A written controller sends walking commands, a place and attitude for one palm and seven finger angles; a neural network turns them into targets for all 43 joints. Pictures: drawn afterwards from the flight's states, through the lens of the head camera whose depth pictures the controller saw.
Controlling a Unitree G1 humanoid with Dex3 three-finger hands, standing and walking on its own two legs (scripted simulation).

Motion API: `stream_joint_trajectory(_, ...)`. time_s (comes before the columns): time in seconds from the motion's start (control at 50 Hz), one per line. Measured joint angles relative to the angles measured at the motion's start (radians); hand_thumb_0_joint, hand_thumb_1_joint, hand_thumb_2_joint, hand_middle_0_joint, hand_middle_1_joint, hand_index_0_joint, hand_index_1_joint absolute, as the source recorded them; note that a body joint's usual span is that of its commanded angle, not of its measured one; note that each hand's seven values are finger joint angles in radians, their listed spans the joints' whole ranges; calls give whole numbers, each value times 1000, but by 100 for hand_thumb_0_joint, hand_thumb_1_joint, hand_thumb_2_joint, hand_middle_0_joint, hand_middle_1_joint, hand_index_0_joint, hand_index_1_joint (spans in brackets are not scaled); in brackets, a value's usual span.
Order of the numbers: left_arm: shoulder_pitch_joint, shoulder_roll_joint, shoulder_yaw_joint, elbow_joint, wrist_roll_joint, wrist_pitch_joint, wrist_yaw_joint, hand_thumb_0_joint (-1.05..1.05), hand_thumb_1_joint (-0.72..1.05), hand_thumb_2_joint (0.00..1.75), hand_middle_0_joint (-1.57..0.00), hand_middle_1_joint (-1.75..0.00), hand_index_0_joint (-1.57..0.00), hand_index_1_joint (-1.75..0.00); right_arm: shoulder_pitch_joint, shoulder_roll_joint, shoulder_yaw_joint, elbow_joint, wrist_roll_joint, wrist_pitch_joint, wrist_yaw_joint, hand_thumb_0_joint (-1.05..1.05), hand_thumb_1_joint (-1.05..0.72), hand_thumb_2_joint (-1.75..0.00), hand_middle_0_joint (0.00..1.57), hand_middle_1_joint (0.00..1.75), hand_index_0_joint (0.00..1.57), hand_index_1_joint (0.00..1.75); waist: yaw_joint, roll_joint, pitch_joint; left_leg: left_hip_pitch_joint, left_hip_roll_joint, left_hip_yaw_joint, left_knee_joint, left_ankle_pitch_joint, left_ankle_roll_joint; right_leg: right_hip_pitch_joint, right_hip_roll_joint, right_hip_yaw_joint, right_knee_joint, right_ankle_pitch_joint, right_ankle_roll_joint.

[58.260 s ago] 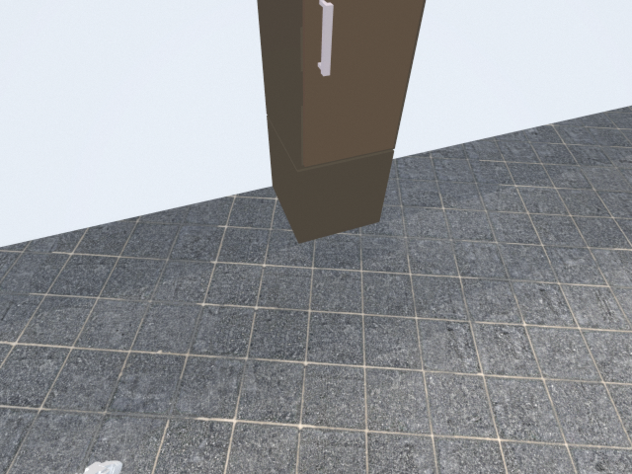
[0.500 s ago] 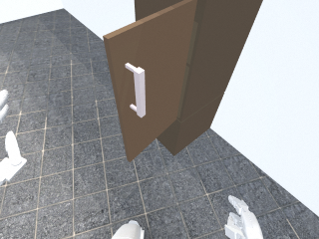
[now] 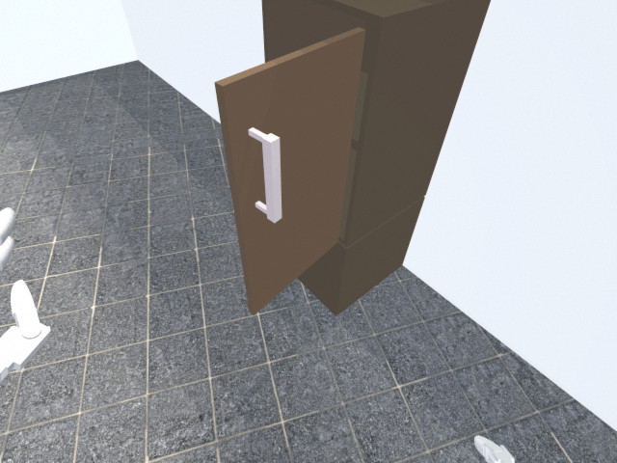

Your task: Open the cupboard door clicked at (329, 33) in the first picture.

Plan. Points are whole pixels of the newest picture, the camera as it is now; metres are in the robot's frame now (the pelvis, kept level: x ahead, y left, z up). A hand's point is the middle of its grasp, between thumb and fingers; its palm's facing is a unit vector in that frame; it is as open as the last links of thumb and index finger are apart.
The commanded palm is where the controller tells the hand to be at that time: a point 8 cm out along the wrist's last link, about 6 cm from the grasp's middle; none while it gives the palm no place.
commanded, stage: stop stepping back and stand still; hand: left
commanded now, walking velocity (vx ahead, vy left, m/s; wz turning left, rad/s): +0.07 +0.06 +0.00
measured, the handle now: (265, 177) +0.55 +0.12 +0.08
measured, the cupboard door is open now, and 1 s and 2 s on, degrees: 98 98 98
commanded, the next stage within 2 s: let the arm hang, fingers relaxed in 0.18 s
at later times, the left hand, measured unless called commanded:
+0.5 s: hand out of the picture +0.11 +0.24 -0.13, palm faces +0.03 -0.95 -0.30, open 7.4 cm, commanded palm none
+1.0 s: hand out of the picture -0.06 +0.23 -0.17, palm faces +0.06 -0.96 -0.26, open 7.3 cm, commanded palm none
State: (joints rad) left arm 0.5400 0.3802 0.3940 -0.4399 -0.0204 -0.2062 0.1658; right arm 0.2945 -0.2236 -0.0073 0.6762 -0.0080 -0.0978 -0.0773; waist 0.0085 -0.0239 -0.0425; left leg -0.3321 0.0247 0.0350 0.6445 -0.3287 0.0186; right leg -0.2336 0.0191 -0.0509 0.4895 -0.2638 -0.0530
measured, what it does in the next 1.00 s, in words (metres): steps on the spot: left foot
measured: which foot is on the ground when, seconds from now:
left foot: up 0.00-0.02, down 0.04-1.00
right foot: down 0.00-1.00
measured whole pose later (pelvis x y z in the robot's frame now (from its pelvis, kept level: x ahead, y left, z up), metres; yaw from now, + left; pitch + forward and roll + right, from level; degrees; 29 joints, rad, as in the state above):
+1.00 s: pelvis -0.02 +0.03 +0.00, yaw +2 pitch -1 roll +0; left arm 0.30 0.20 0.02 1.17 0.01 0.01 0.03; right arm 0.30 -0.15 -0.01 1.12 -0.02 0.02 -0.02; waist 0.00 0.02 0.05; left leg -0.24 -0.01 0.02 0.43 -0.18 0.02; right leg -0.21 -0.02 -0.07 0.42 -0.20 -0.01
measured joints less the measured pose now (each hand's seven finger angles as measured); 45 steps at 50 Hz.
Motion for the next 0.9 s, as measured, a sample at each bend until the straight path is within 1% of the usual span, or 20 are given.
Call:
stream_joint_trajectory(0.02, -14, -9, -4, 9, 0, 2, 3, 1, 89, 90, -21, -30, -22, -30, 5, -8, -2, 0, 0, -5, -3, 2, -91, -90, 20, 30, 20, 30, -4, 12, -2, 41, 10, -4, -68, -2, 8, -5, 2, -10, 14, -8, 3)
stream_joint_trajectory(0.04, -25, -15, -7, 12, 0, 4, 5, 1, 89, 90, -21, -30, -22, -30, 6, -16, -6, -1, 0, -10, -5, 2, -91, -90, 20, 30, 20, 30, -9, 26, 1, 69, 19, -14, -120, 23, 12, -13, 7, -20, 32, -17, 7)
stream_joint_trajectory(0.08, -37, -16, -3, 18, -3, 7, 7, 2, 89, 90, -21, -30, -22, -30, -15, -9, -10, 5, 4, -10, -6, 2, -91, -90, 20, 30, 20, 30, -12, 13, 24, 78, 8, -6, -122, 69, -17, -13, -8, -13, 57, -28, 15)
stream_joint_trajectory(0.12, -19, -8, 6, 14, -4, 10, 4, 2, 89, 90, -21, -30, -21, -30, -29, 2, -3, -4, 5, -14, -2, 2, -91, -90, 20, 30, 20, 30, -18, 5, 32, 86, 4, 7, -123, 72, -30, -12, -13, 1, 60, -26, 21)
stream_joint_trajectory(0.18, 1, 14, 14, 0, -3, 8, -4, 2, 89, 90, -21, -30, -21, -30, -42, 23, 9, -25, 7, -27, 4, 2, -91, -90, 20, 30, 20, 30, -26, 6, 39, 87, 6, 10, -128, 73, -31, -8, -10, 4, 48, -18, 22)
stream_joint_trajectory(0.28, 15, 23, 13, -14, -9, -9, -12, 2, 89, 90, -21, -30, -22, -30, -68, 39, 21, -42, 7, -30, 21, 2, -91, -90, 20, 30, 20, 30, -22, 20, 49, 78, 18, 11, -124, 76, -30, -3, 3, 5, 16, 5, 20)
stream_joint_trajectory(0.3, -10, 30, -10, 33, 9, -19, -28, 2, 89, 90, -21, -30, -21, -30, -74, 31, 15, -24, 7, -45, 40, 2, -91, -90, 20, 30, 20, 30, -20, 29, 39, 55, 16, 5, -107, 76, -27, -16, 0, -1, 21, 6, 21)
stream_joint_trajectory(0.32, -59, 35, -53, 120, 25, -4, -56, 1, 89, 90, -21, -30, -21, -30, -85, 14, 7, 3, 7, -44, 61, 2, -91, -90, 20, 30, 20, 30, -13, 43, 29, 33, 11, -2, -87, 70, -24, -35, -5, -8, 41, 0, 24)
stream_joint_trajectory(0.36, -165, 16, -150, 353, 41, 75, -106, 1, 90, 90, -20, -30, -21, -30, -114, -21, -2, 60, 0, -4, 84, 1, -91, -90, 20, 30, 20, 30, -6, 70, 9, -4, -4, -10, -50, 57, -16, -73, -22, -15, 90, -21, 32)
stream_joint_trajectory(0.4, -248, -30, -225, 612, 48, 158, -135, 0, 90, 90, -20, -30, -21, -30, -141, -43, -1, 109, -10, 40, 91, 1, -91, -90, 20, 30, 20, 30, -10, 87, 3, -23, -17, -13, -29, 52, -7, -95, -36, -18, 123, -36, 39)
stream_joint_trajectory(0.42, -276, -53, -256, 734, 51, 190, -144, 0, 90, 90, -20, -30, -20, -30, -150, -46, 1, 130, -13, 56, 93, 1, -91, -90, 20, 30, 20, 30, -14, 88, 8, -24, -20, -12, -26, 53, -7, -97, -40, -18, 129, -37, 42)
stream_joint_trajectory(0.48, -308, -115, -332, 1031, 53, 245, -158, 1, 91, 90, -20, -30, -20, -30, -153, -34, 5, 175, -18, 90, 95, 1, -91, -90, 20, 30, 20, 30, -31, 58, 38, -7, -27, -8, -43, 64, -6, -87, -46, -14, 126, -34, 39)
stream_joint_trajectory(0.52, -304, -157, -371, 1180, 48, 259, -161, 1, 91, 90, -20, -29, -20, -30, -141, -18, 8, 205, -20, 103, 92, 1, -91, -90, 20, 30, 20, 30, -39, 28, 62, 11, -26, -7, -64, 75, -7, -71, -45, -13, 108, -24, 39)
stream_joint_trajectory(0.56, -290, -198, -400, 1298, 42, 263, -163, 1, 91, 90, -20, -29, -20, -30, -120, -4, 11, 242, -20, 112, 87, 1, -91, -90, 20, 30, 20, 30, -40, 5, 84, 27, -22, -9, -90, 89, -8, -51, -39, -15, 73, -5, 40)
stream_joint_trajectory(0.58, -283, -207, -383, 1341, 36, 258, -144, 1, 95, 90, -20, -30, -21, -30, -105, 6, 12, 262, -19, 116, 84, 1, -91, -90, 20, 30, 20, 30, -37, -4, 92, 31, -18, -14, -102, 96, -9, -41, -35, -20, 51, 7, 39)
stream_joint_trajectory(0.6, -277, -202, -376, 1377, 34, 253, -138, 0, 97, 90, -20, -30, -21, -30, -89, 15, 13, 283, -17, 119, 81, 1, -91, -90, 20, 30, 20, 30, -31, -12, 98, 35, -15, -18, -115, 103, -11, -32, -31, -25, 30, 18, 38)
stream_joint_trajectory(0.64, -260, -190, -376, 1439, 32, 243, -143, 0, 100, 90, -21, -30, -21, -30, -58, 29, 12, 325, -18, 127, 76, 1, -91, -90, 20, 30, 20, 30, -20, -17, 106, 42, -12, -27, -136, 116, -13, -14, -26, -33, -9, 37, 35)
stream_joint_trajectory(0.72, -223, -176, -376, 1532, 30, 230, -148, 0, 98, 90, -20, -30, -21, -30, -10, 47, 6, 390, -13, 135, 68, 1, -91, -90, 20, 30, 20, 30, -6, -3, 114, 57, -13, -33, -168, 132, -11, 11, -24, -40, -59, 61, 36)
stream_joint_trajectory(0.78, -202, -170, -375, 1580, 28, 225, -146, 0, 96, 90, -20, -30, -21, -30, 11, 56, 1, 419, -10, 134, 64, 1, -91, -90, 20, 30, 20, 30, -3, 12, 116, 71, -17, -30, -187, 140, -7, 23, -28, -37, -75, 68, 40)
stream_joint_trajectory(0.9, -203, -170, -372, 1618, 28, 220, -140, 1, 93, 90, -20, -30, -20, -30, 17, 70, -3, 439, -9, 127, 61, 1, -91, -90, 20, 30, 20, 30, -9, 38, 109, 88, -25, -20, -207, 148, -1, 28, -36, -27, -76, 69, 44)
